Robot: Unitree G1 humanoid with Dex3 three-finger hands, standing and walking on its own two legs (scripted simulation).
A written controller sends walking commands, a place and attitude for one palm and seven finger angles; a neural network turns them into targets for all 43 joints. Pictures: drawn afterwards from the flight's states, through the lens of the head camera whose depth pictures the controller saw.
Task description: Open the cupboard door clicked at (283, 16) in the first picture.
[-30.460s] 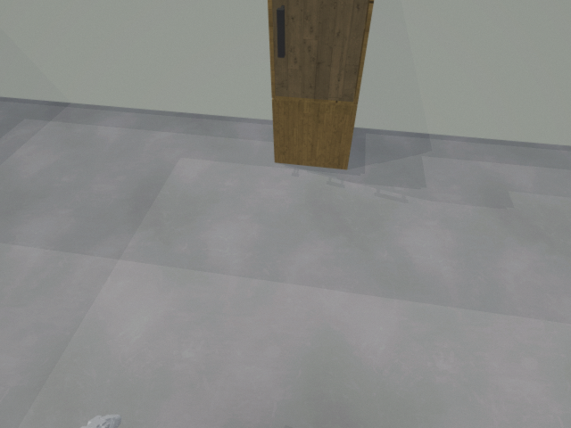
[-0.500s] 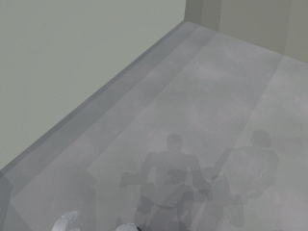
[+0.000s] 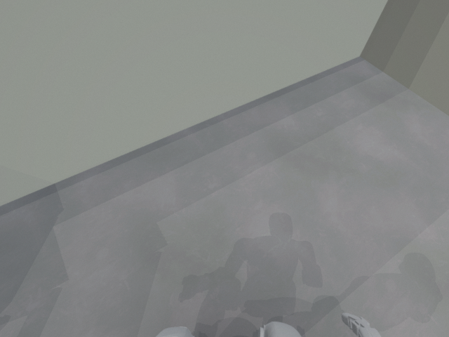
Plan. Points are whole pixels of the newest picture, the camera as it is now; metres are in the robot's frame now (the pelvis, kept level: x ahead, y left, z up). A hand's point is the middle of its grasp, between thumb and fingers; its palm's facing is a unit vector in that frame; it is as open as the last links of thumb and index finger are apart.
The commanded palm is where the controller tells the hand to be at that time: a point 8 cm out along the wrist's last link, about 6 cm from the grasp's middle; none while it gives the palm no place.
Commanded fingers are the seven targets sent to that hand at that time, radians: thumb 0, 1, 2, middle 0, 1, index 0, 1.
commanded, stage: turn to face it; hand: left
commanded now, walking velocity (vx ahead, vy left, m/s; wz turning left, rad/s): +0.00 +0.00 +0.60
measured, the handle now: out of the picture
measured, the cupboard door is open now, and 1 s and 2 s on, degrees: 48 48 48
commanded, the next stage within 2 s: none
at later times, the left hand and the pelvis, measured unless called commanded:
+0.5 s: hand out of the picture +0.04 +0.14 -0.14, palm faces +0.30 -0.92 -0.25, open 7.3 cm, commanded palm none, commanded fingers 0.00 0.90 0.90 -0.20 -0.30 -0.20 -0.30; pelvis +0.02 -0.06 +0.02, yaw +18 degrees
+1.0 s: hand out of the picture +0.00 +0.19 -0.14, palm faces +0.57 -0.77 -0.27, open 7.3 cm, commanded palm none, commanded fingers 0.00 0.90 0.90 -0.20 -0.30 -0.20 -0.30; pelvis +0.03 -0.06 +0.01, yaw +35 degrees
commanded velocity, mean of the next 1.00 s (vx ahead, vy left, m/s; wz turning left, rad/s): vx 0.00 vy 0.00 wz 0.60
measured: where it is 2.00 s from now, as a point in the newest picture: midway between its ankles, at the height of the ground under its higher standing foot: outside the picture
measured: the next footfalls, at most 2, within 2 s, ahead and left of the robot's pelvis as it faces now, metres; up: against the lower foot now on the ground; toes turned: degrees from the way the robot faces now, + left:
right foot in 0.26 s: +0.07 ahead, -0.16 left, +0.00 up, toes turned +7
left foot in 0.66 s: +0.01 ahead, +0.07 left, +0.00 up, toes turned +30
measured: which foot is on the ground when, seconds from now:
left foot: down 0.00-0.26, up 0.28-0.64, down 0.66-1.00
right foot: up 0.00-0.24, down 0.26-0.66, up 0.68-1.00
